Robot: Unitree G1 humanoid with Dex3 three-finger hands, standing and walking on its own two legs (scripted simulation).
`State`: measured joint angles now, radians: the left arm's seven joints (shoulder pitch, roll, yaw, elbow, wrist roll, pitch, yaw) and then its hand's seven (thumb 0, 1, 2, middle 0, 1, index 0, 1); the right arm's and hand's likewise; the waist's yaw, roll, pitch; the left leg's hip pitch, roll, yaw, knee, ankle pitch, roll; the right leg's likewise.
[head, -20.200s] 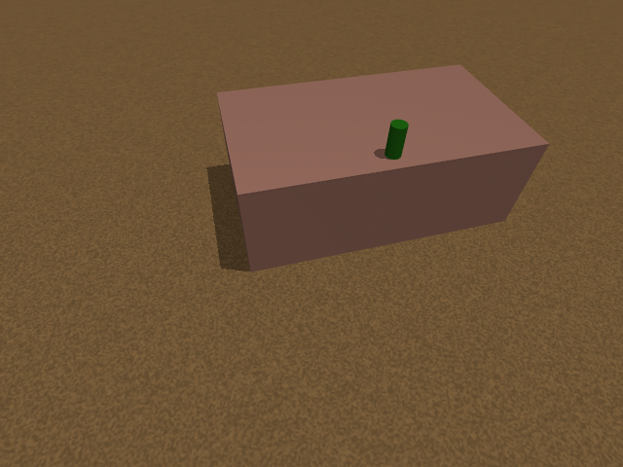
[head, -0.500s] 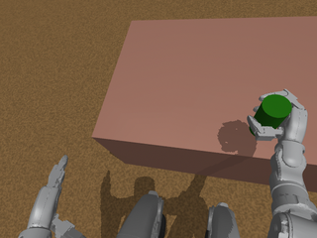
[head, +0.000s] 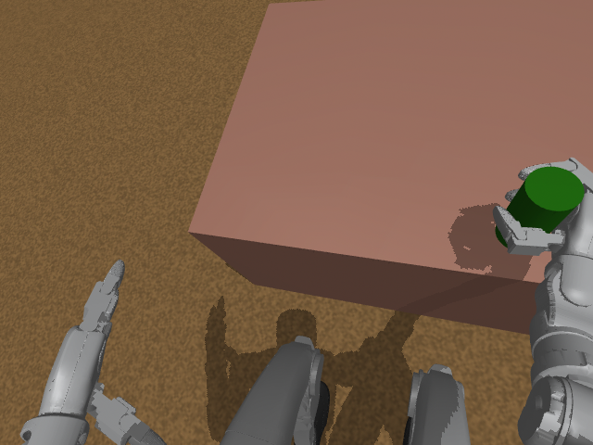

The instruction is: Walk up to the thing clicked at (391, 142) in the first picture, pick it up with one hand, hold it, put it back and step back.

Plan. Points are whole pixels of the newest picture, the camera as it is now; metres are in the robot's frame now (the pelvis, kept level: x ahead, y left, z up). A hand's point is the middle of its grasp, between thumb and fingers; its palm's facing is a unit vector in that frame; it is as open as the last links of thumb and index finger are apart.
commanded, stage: lower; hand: right
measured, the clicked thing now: (533, 213) +0.46 -0.21 -0.06
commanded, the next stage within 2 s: loosen in 1.02 s
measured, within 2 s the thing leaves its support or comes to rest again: rests again in 0.82 s
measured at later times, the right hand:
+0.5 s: hand (522, 217) +0.47 -0.20 -0.09, palm faces +0.19 +0.98 +0.01, open 8.3 cm
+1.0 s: hand (518, 221) +0.48 -0.21 -0.12, palm faces +0.19 +0.98 +0.01, open 8.3 cm
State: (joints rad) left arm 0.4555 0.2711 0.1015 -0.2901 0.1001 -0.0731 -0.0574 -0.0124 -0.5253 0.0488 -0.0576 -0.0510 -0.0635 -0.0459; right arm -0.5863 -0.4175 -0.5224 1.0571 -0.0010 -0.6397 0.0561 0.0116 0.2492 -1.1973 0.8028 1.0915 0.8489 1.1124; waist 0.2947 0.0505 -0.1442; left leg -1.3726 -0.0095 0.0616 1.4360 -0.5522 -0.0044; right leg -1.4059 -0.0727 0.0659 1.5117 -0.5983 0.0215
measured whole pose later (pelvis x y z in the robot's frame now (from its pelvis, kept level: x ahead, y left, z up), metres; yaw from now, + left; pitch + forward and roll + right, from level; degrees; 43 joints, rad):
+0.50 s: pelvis -0.01 +0.00 -0.04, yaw +1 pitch +30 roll +6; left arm 0.47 0.30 0.13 -0.37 0.10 -0.09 -0.08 -0.01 -0.54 0.06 -0.07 -0.06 -0.07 -0.06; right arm -0.63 -0.48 -0.56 1.09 -0.03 -0.64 0.05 0.01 0.25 -1.20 0.80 1.09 0.85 1.11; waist 0.34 0.05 -0.16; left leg -1.52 -0.01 0.07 1.56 -0.57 -0.01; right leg -1.56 -0.07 0.08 1.65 -0.62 0.02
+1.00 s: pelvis -0.02 +0.00 -0.05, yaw +2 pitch +31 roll +6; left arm 0.48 0.33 0.17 -0.43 0.09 -0.13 -0.08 -0.01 -0.54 0.06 -0.07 -0.05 -0.06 -0.06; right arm -0.63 -0.52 -0.59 1.07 -0.03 -0.64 0.06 0.01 0.25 -1.20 0.80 1.09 0.85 1.11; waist 0.37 0.06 -0.15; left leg -1.59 -0.02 0.07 1.62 -0.58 -0.01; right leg -1.63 -0.07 0.09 1.71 -0.64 0.02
